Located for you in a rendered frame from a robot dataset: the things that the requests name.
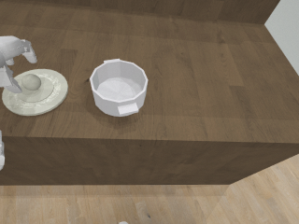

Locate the lid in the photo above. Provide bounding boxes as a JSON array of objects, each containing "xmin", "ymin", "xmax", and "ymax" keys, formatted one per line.
[{"xmin": 2, "ymin": 69, "xmax": 68, "ymax": 116}]

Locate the table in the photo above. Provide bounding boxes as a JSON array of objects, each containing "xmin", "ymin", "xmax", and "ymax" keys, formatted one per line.
[{"xmin": 0, "ymin": 0, "xmax": 299, "ymax": 186}]

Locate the knob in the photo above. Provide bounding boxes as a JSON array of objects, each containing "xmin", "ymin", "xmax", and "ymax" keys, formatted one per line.
[{"xmin": 21, "ymin": 74, "xmax": 41, "ymax": 91}]

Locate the left robot hand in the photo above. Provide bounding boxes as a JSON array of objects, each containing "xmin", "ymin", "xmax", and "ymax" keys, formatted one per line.
[{"xmin": 0, "ymin": 35, "xmax": 37, "ymax": 93}]

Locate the pot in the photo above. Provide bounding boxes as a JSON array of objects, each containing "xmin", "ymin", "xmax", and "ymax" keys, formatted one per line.
[{"xmin": 90, "ymin": 59, "xmax": 148, "ymax": 117}]

